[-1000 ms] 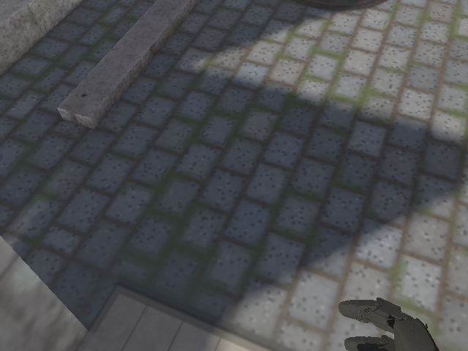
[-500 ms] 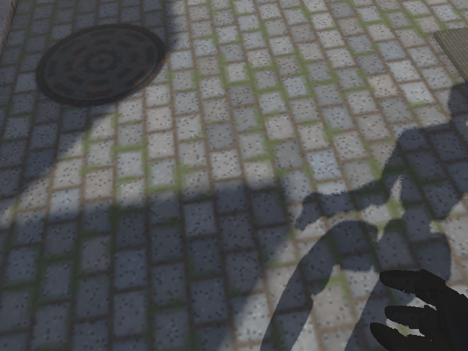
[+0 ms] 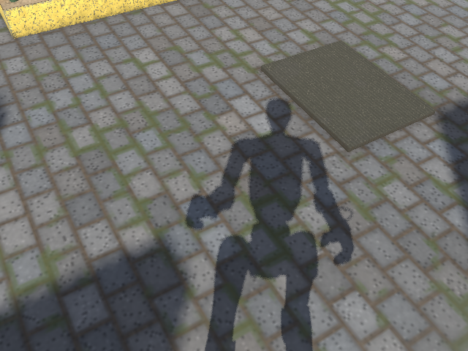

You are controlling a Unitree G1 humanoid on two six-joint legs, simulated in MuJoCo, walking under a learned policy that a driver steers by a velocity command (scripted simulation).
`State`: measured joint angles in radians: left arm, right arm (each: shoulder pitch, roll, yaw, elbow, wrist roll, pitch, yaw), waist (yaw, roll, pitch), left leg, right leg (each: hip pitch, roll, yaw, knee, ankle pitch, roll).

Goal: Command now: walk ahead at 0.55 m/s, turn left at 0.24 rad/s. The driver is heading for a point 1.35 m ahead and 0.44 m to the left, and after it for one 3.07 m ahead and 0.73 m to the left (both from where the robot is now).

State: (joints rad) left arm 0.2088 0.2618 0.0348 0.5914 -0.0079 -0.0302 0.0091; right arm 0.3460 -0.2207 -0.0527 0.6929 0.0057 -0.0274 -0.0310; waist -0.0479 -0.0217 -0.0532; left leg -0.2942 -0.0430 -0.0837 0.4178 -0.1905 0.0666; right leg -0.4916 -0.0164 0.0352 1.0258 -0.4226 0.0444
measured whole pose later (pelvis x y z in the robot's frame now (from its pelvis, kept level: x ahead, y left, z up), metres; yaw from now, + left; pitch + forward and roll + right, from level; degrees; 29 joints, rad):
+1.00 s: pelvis +0.60 +0.28 -0.04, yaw +30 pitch +2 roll +0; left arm 0.07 0.26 0.01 0.64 -0.05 -0.11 -0.07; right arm 0.40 -0.26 -0.02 0.81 -0.03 -0.10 -0.02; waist -0.06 -0.02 0.02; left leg 0.26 -0.11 0.03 0.19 -0.45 0.09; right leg -0.72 0.00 -0.08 0.56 0.19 -0.08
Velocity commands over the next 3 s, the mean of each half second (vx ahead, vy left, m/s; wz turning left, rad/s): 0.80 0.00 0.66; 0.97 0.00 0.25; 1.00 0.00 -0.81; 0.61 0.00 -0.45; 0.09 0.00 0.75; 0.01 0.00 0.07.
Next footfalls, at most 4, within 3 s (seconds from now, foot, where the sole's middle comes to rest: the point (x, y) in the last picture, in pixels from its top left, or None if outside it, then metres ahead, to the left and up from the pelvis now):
0.12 right None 0.03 -0.14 -0.78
0.54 left None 0.39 0.22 -0.78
1.04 right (112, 253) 0.86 0.36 -0.78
1.46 left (40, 181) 1.18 0.67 -0.78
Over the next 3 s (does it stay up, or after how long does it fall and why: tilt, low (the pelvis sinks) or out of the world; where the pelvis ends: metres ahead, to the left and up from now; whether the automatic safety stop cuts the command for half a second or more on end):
stays up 1.49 0.53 -0.01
